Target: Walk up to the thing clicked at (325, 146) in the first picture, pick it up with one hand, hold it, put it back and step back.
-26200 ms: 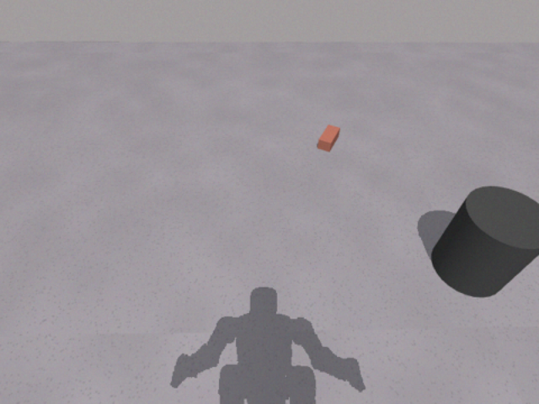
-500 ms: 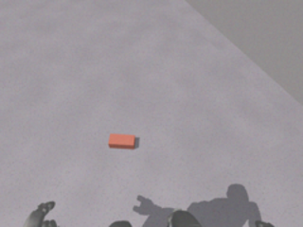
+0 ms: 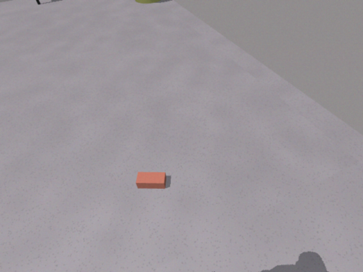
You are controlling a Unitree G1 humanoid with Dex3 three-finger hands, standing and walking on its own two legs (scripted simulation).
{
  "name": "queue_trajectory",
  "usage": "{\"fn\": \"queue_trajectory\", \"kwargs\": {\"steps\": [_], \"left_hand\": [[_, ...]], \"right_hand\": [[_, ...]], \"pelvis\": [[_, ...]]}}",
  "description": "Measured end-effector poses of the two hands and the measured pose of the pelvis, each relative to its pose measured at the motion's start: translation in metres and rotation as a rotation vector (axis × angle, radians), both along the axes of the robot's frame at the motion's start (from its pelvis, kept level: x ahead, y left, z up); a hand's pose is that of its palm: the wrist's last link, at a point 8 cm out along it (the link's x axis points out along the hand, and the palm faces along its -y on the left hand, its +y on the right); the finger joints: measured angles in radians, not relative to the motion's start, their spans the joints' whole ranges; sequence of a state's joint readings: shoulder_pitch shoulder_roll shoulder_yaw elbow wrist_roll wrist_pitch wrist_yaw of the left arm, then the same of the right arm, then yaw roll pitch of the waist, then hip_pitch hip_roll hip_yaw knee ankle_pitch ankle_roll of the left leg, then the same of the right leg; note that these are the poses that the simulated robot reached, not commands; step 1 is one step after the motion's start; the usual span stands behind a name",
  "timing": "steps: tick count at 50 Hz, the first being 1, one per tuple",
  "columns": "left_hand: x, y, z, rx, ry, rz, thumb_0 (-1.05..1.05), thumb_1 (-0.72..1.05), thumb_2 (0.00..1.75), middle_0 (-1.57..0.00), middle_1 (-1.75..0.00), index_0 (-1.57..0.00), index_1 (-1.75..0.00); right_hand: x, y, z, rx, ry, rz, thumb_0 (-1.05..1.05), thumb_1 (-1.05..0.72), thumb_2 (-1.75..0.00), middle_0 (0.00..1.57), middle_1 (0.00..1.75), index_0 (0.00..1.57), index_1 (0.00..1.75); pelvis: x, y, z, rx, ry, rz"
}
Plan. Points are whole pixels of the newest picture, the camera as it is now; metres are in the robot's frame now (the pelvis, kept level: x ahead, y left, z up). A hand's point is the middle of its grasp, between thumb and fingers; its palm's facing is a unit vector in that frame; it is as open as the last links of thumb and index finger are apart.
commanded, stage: walk up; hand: left
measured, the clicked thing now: (151, 180) +0.77 +0.27 -0.73
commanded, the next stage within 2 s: stand in 0.80 s
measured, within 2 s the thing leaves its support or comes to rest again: neither
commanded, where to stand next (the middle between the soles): +0.39 +0.02 m, yaw +1 degrees
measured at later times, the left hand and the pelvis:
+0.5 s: hand out of the picture +0.08 +0.28 -0.15, palm faces +0.05 -0.94 -0.35, open 7.4 cm; pelvis +0.01 +0.02 +0.00, yaw +1 degrees
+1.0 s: hand out of the picture +0.08 +0.27 -0.14, palm faces +0.01 -0.94 -0.35, open 7.4 cm; pelvis +0.01 +0.01 +0.01, yaw +1 degrees
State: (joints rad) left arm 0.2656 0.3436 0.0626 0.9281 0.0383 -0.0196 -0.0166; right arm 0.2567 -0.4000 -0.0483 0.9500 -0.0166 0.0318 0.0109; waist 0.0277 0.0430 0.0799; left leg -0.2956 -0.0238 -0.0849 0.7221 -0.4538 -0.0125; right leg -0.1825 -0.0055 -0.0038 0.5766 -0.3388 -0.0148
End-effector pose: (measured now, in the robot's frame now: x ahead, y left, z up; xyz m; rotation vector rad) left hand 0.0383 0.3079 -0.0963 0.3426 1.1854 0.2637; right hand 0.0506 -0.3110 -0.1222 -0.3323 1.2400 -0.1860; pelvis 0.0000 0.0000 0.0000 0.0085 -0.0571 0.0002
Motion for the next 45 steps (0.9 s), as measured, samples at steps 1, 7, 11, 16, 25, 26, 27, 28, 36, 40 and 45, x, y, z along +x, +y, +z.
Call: {"fn": "queue_trajectory", "kwargs": {"steps": [1,7,11,16,25,26,27,28,36,40,45], "left_hand": [[0.001,0.003,-0.001,-0.001,-0.01,0.002,0.01,0.9,0.9,-0.2,-0.3,-0.2,-0.3],[0.011,0.013,-0.007,-0.015,-0.025,0.001,0.01,0.9,0.9,-0.2,-0.3,-0.2,-0.3],[0.02,0.008,-0.008,-0.022,-0.051,-0.012,0.01,0.9,0.9,-0.2,-0.3,-0.2,-0.3],[0.023,0.006,-0.009,-0.035,-0.069,-0.013,0.0,0.9,0.9,-0.2,-0.3,-0.2,-0.3],[0.036,0.018,-0.016,-0.051,-0.035,0.011,0.01,0.9,0.9,-0.2,-0.3,-0.2,-0.3],[0.038,0.018,-0.016,-0.051,-0.035,0.012,0.01,0.9,0.9,-0.2,-0.3,-0.2,-0.3],[0.039,0.018,-0.015,-0.05,-0.034,0.011,0.01,0.9,0.9,-0.2,-0.3,-0.2,-0.3],[0.04,0.018,-0.015,-0.05,-0.034,0.009,0.01,0.9,0.9,-0.2,-0.3,-0.2,-0.3],[0.042,0.025,-0.016,-0.034,-0.033,0.015,0.0,0.9,0.9,-0.2,-0.3,-0.2,-0.3],[0.043,0.029,-0.016,-0.03,-0.027,0.024,0.0,0.9,0.9,-0.2,-0.3,-0.2,-0.3],[0.041,0.02,-0.012,-0.037,0.002,0.017,0.0,0.9,0.9,-0.2,-0.3,-0.2,-0.3]], "right_hand": [[-0.003,0.003,-0.001,0.002,0.01,0.005,0.01,-0.9,-0.9,0.21,0.3,0.2,0.29],[-0.006,0.021,0.003,0.021,-0.026,0.004,0.01,-0.9,-0.9,0.21,0.3,0.2,0.29],[0.004,0.024,0.007,0.033,-0.061,0.006,0.01,-0.9,-0.9,0.21,0.3,0.2,0.3],[0.025,0.023,0.009,0.019,-0.088,0.027,0.01,-0.9,-0.9,0.21,0.3,0.2,0.3],[0.053,0.034,0.018,0.001,-0.101,0.051,0.01,-0.9,-0.9,0.21,0.3,0.2,0.29],[0.056,0.035,0.019,0.002,-0.1,0.051,0.01,-0.9,-0.9,0.21,0.3,0.2,0.29],[0.059,0.035,0.019,0.003,-0.1,0.051,0.01,-0.9,-0.9,0.21,0.3,0.2,0.29],[0.062,0.036,0.019,0.004,-0.102,0.051,0.01,-0.9,-0.9,0.21,0.3,0.2,0.29],[0.083,0.04,0.017,0.004,-0.135,0.056,0.01,-0.9,-0.9,0.21,0.3,0.2,0.29],[0.085,0.045,0.016,0.012,-0.137,0.063,0.01,-0.9,-0.9,0.21,0.3,0.2,0.29],[0.08,0.045,0.018,0.024,-0.123,0.05,0.01,-0.9,-0.9,0.21,0.3,0.2,0.29]], "pelvis": [[-0.001,0.002,-0.001,-0.001,0.0,0.009],[-0.007,0.007,-0.001,0.013,-0.006,0.007],[-0.006,0.003,0.0,-0.012,-0.01,0.009],[0.0,0.008,0.0,-0.022,-0.006,0.026],[0.013,0.018,0.002,-0.013,0.009,0.022],[0.014,0.018,0.003,-0.015,0.01,0.022],[0.014,0.018,0.003,-0.018,0.011,0.023],[0.015,0.018,0.004,-0.02,0.011,0.023],[0.019,0.023,0.0,-0.019,0.002,0.032],[0.019,0.023,0.0,-0.007,0.0,0.027],[0.015,0.019,0.007,-0.013,-0.007,0.02]]}}
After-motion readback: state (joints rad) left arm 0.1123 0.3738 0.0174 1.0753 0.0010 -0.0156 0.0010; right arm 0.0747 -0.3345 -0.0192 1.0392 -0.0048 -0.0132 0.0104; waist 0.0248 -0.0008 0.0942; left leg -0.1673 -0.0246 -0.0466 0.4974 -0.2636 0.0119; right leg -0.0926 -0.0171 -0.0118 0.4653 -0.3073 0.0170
